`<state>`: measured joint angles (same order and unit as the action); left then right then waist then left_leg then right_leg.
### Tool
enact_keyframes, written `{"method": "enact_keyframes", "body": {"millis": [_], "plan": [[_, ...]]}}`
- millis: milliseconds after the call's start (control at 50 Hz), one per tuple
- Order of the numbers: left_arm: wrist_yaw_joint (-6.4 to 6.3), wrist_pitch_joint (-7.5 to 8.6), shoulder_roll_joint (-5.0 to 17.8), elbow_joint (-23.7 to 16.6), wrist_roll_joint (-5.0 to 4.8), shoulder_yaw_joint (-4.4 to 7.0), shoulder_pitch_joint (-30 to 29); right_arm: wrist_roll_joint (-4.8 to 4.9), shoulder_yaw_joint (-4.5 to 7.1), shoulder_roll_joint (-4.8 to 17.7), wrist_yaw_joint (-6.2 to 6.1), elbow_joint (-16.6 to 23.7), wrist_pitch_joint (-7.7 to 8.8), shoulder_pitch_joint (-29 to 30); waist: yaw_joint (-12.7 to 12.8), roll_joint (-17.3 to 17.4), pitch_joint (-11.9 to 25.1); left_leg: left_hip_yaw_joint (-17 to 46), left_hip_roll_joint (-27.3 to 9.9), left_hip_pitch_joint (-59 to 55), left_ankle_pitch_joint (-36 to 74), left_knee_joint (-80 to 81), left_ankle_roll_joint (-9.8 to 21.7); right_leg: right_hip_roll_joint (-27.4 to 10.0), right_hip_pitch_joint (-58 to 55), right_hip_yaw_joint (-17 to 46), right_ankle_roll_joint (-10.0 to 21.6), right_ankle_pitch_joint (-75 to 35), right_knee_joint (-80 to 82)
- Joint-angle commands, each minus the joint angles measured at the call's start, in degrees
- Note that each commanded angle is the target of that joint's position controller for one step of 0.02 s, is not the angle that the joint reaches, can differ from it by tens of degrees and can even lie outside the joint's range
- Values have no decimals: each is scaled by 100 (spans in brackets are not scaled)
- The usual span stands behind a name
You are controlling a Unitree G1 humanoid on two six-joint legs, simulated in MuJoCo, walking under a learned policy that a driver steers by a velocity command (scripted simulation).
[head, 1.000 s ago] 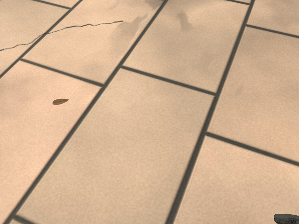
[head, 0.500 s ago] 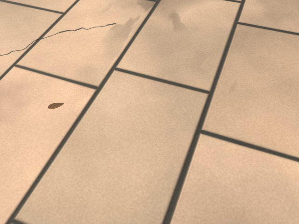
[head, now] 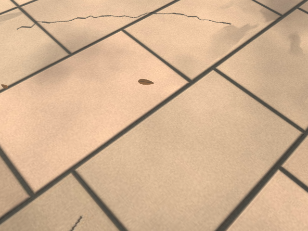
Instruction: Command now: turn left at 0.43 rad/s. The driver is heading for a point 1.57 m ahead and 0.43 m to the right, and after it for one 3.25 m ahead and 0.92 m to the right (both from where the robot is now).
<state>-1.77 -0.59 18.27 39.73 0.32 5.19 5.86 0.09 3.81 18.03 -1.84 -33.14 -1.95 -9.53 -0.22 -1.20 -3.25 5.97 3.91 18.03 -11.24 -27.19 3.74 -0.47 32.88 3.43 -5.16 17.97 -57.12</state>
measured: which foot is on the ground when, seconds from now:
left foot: down 0.00-0.22, up 0.24-0.46, down 0.48-1.00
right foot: up 0.00-0.16, down 0.18-0.48, up 0.50-1.00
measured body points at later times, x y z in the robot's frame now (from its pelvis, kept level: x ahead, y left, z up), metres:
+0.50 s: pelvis +0.02 +0.01 -0.01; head +0.06 +0.01 +0.44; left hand +0.23 +0.27 -0.11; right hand +0.13 -0.30 -0.09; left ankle +0.04 +0.11 -0.75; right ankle +0.03 -0.16 -0.74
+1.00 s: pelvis +0.13 -0.08 -0.02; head +0.17 -0.09 +0.43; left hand +0.45 -0.03 -0.09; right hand -0.05 -0.29 -0.14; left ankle +0.05 +0.11 -0.74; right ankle +0.18 -0.25 -0.73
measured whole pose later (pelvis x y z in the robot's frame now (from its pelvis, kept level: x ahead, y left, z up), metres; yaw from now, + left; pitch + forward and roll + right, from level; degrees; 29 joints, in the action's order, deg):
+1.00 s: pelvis +0.13 -0.08 -0.02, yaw -31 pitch +2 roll +1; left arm 2.7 2.8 13.1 33.7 -0.5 1.8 2.8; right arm 1.8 2.9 15.0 -0.3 -48.6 2.5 -26.7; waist -6.2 -2.2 -2.3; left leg -10.5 -2.8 -4.1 -24.1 -19.3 -1.6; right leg -1.6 30.1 0.0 1.8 2.4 -32.3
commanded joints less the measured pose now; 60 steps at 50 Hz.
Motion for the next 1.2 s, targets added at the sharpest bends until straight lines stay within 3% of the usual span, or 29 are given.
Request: {"method": "enact_keyframes", "body": {"millis": [20, 120, 160, 180, 200, 220, 260, 300, 360, 460, 480, 500, 520, 560, 600, 720, 740, 760, 780, 860, 900, 960, 1000, 1020, 1040, 1060, 1080, 1120, 1200], "plan": [[12, 44, 303, -347, -22, 19, -60, -48, 216, 862, -25, 366, 48, 125, -102, 909, 871, 1238, -1353, -640, 1080, 615, 923, -74, -284, 8, -48, -89, 521], [132, 105, 154, -232, -62, -94, 216, -171, -83, 242, 125, 130, 114, 300, -112, 946, 820, 1071, -1407, -282, 771, 510, 860, -267, -1537, -175, 123, -120, 1798], [171, 138, 299, -314, -65, -76, 208, -135, -52, 392, 151, -16, 158, 226, 18, 828, 555, 856, -1196, -221, 527, 338, 610, -102, -1932, -328, 309, -945, 2896], [163, 150, 597, -426, -27, -24, 117, -141, 4, 535, 123, -66, 188, 39, -87, 585, 494, 754, -1003, -310, 264, 110, 391, -246, -1916, -11, 441, -1750, 2958], [142, 161, 1028, -565, -33, 61, 40, -212, 54, 624, 84, -29, 213, -189, -368, -79, 485, 397, -575, -291, -214, -365, 143, -626, -1817, 634, 724, -2925, 2888], [151, 157, 1197, -499, -127, 147, 95, -243, 62, 550, 41, 33, 221, -138, -423, -821, 499, -268, -90, -238, -490, -780, -173, -894, -1602, 1199, 1204, -2711, 3132], [129, 149, 961, -475, -96, 132, 439, -133, 100, 469, -41, 190, 204, 415, -51, -1303, 484, -433, 182, 292, -1040, -1519, -387, -1359, -1869, 2393, 1788, -2455, 3591], [86, 203, 980, -443, -65, 177, 839, -63, 118, 334, -20, 322, 178, 660, 234, -1293, 642, -77, 248, 1169, -2578, -2637, -438, -1613, -2611, 2942, 2089, -2985, 3665], [-49, 95, 987, -511, -238, 271, 498, 17, 105, 140, 51, 258, 216, 552, 42, -698, 890, 107, 13, 1252, -2072, -2123, -583, -1167, -2884, 2453, 1628, -2865, 3437], [-85, -262, 861, -794, -337, 303, -16, 93, 203, 143, 217, -164, 293, -318, -294, -848, 1164, -332, 198, -861, -131, 603, -590, -468, -1803, 2255, 1100, -1638, 3177], [-73, -257, 612, -791, -302, 240, 194, 54, 321, 491, 170, -224, 259, -520, -218, -295, 1158, 328, -591, -1704, -8, 936, -327, -83, -909, 1936, 773, -188, 2560], [-45, -221, 184, -799, -207, 145, 640, -120, 404, 1052, 116, -52, 173, -191, 132, 1547, 995, 2182, -2128, -1944, 171, 1210, 457, 824, 447, 892, 416, 1677, 1048], [-40, -105, 698, -853, -146, 257, 631, -353, 379, 986, 150, 50, 247, -164, 65, 1512, 847, 2933, -2858, -1323, -930, 1571, 943, 221, 801, 854, 314, 1566, -34], [19, -67, 1024, -694, -188, 345, 554, -104, 274, 654, 63, 120, 401, 218, 111, 981, 313, 2041, -2169, -1309, -2637, 1812, 594, -168, 1310, 541, 304, 444, -691], [88, -29, 780, -596, -189, 269, 552, 8, 241, 645, -64, 30, 517, -4, -39, 811, 276, 1361, -1923, -1678, -2364, 1830, 286, -333, 1708, 381, 253, -197, -1282], [183, 178, 413, -757, -276, 106, 269, -126, 191, 577, 60, -349, 772, -1124, -417, 592, -41, 474, -1849, -1985, -1887, 1991, 250, -459, 2326, 378, 225, -1205, -1573], [445, -63, 387, -665, 462, 90, 6, -294, 150, 616, 172, -566, 707, -1458, -386, 21, -244, 269, -1870, -1522, -2048, 2115, 134, -95, 2093, 301, 283, -1100, -1492], [287, 93, 282, -746, -284, 105, 347, -152, 182, 566, 142, -448, 765, -1205, -311, 684, -334, 239, -1840, -1768, -1489, 2102, 351, -353, 2262, 580, 243, -1333, -1204], [243, 173, 274, -720, -361, 51, 286, -121, 143, 490, 136, -515, 775, -1165, -276, 704, -394, 32, -1856, -1883, -971, 2082, 449, -319, 2286, 674, 209, -1430, -908], [331, 332, -45, -940, -111, -124, -412, -70, 186, 669, 108, -726, 647, -1128, -413, 575, -567, -896, -1828, -1623, 1533, 1897, 525, -322, 1350, -36, 199, -1582, 876], [420, 355, -178, -1044, -116, -205, -670, 32, 195, 763, 91, -922, 572, -1300, -487, 607, -548, -1139, -1831, -1525, 2314, 1711, 543, -269, 745, -445, 288, -1407, 1491], [474, 423, 7, -1117, -111, -136, -531, 214, 182, 910, 144, -1232, 494, -1519, -204, 906, -137, -842, -1893, -1839, 4162, 997, 493, 62, -320, -603, 686, -1047, 2319], [378, 473, 551, -696, -12, 100, 863, 260, 156, 919, 127, -1249, 517, -1252, 620, 796, 748, -914, -1534, -1563, 4596, -424, 113, 200, -2367, -534, 1073, -2531, 3352], [252, 424, 1004, -539, 153, 200, 1651, 77, 25, 593, 138, -1028, 601, -1213, 833, 294, 1706, -942, -1165, -263, 2262, -1798, -198, -848, -4385, 331, 1349, -4939, 2693], [125, 331, 1224, -678, 309, 139, 1506, -96, -191, -48, 231, -1029, 617, -2055, 285, -1077, 2835, -483, -415, 1284, -3035, -3806, -580, -2664, -6038, 2010, 2276, -7395, 2078], [106, 234, 1036, -821, 262, 144, 1513, 123, 2, 637, 203, -1206, 570, -2059, 643, -767, 3471, 324, -384, 1233, -3118, -4665, -702, -2818, -5476, 2142, 2596, -6447, 2562], [121, 184, 792, -785, 149, 72, 1112, 286, 112, 840, 161, -991, 470, -1457, 526, -674, 2598, 1, -642, 1684, -2714, -4838, -746, -2415, -4724, 1364, 2364, -5293, 2944], [119, 188, 245, -677, -57, -70, 393, 182, 119, 546, -3, -991, 189, -1256, 88, -590, 1232, -295, -948, 1749, -1924, -4509, -914, -1825, -3089, 488, 1897, -3381, 3594], [105, 338, 157, -607, 163, -54, -417, 144, 180, 275, -133, -761, -183, -1405, -318, -749, 576, -538, -1018, 1063, -1151, -4309, -1085, -1737, -1471, -496, 1813, -1954, 4448]]}}
Velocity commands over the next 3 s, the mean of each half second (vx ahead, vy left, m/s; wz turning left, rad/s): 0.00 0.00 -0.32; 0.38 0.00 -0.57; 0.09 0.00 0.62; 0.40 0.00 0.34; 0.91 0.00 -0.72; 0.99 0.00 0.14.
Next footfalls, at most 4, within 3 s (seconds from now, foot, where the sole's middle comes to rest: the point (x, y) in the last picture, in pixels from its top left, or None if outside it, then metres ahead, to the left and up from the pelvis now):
0.18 right None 0.08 -0.16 -0.78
0.48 left None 0.08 0.09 -0.78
1.02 right None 0.21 -0.27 -0.78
1.50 left None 0.28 -0.02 -0.78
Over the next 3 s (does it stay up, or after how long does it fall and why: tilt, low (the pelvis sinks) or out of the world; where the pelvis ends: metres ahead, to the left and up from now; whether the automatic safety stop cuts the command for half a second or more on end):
stays up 1.11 -0.47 -0.02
